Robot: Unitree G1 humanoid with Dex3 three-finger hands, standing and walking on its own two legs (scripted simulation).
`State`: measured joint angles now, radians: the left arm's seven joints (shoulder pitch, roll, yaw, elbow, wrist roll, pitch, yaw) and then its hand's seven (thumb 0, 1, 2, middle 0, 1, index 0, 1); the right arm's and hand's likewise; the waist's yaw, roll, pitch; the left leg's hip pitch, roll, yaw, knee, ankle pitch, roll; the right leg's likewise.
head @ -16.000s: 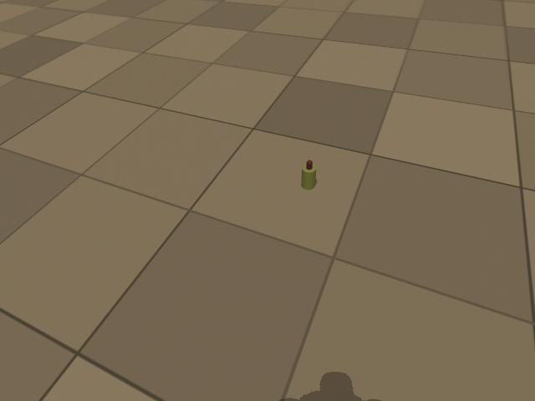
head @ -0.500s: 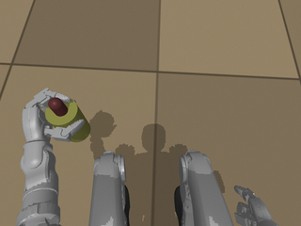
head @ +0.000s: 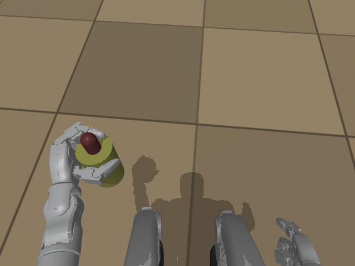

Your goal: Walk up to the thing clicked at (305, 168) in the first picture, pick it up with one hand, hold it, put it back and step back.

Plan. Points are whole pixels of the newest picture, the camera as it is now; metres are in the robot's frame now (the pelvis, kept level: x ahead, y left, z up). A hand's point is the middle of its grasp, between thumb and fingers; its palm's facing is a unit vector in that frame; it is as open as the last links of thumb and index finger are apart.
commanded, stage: lift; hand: left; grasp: from the side
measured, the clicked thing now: (99, 157) +0.36 +0.21 -0.01
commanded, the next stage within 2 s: hold in 1.28 s
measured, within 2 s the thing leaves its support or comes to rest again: neither
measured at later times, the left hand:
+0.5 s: hand (79, 137) +0.35 +0.20 +0.12, palm faces +0.17 -0.98 -0.05, open 8.5 cm
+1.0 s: hand (77, 113) +0.37 +0.18 +0.17, palm faces +0.18 -0.98 -0.04, open 8.5 cm
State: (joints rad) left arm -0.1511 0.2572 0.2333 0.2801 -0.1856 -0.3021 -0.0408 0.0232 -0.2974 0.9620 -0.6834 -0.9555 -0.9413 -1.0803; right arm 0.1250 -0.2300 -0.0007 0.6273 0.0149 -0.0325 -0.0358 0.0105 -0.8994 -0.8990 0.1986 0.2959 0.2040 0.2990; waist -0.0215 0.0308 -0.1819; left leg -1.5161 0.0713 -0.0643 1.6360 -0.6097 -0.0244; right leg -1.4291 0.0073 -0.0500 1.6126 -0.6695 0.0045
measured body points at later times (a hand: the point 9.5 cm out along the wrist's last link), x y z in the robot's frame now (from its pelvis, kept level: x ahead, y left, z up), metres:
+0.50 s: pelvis +0.02 +0.00 +0.10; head +0.11 +0.01 +0.54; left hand +0.34 +0.25 +0.12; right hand +0.17 -0.24 -0.01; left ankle +0.06 +0.13 -0.53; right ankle +0.04 -0.13 -0.53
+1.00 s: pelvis +0.04 +0.00 +0.14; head +0.11 +0.00 +0.59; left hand +0.35 +0.24 +0.17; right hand +0.18 -0.24 +0.03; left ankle +0.06 +0.13 -0.53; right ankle +0.04 -0.13 -0.53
